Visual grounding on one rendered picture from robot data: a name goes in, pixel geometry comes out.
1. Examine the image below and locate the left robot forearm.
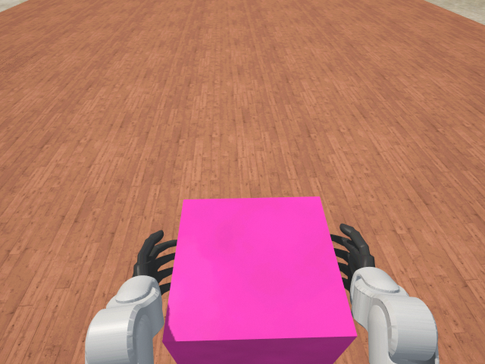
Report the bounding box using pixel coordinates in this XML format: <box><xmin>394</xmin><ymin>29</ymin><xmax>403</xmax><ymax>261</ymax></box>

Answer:
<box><xmin>85</xmin><ymin>275</ymin><xmax>164</xmax><ymax>364</ymax></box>

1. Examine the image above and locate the robot right hand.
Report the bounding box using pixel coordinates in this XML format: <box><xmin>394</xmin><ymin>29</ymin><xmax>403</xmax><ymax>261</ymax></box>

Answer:
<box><xmin>330</xmin><ymin>224</ymin><xmax>375</xmax><ymax>293</ymax></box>

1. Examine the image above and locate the carton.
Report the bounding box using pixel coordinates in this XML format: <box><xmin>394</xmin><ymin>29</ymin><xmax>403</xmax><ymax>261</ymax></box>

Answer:
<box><xmin>162</xmin><ymin>196</ymin><xmax>357</xmax><ymax>364</ymax></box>

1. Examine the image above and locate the robot left hand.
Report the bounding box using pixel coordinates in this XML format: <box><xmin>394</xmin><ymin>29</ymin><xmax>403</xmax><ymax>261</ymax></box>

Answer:
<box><xmin>132</xmin><ymin>230</ymin><xmax>177</xmax><ymax>295</ymax></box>

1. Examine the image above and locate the right robot forearm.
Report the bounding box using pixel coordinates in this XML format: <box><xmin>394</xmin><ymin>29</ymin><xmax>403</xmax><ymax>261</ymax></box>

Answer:
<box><xmin>350</xmin><ymin>267</ymin><xmax>440</xmax><ymax>364</ymax></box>

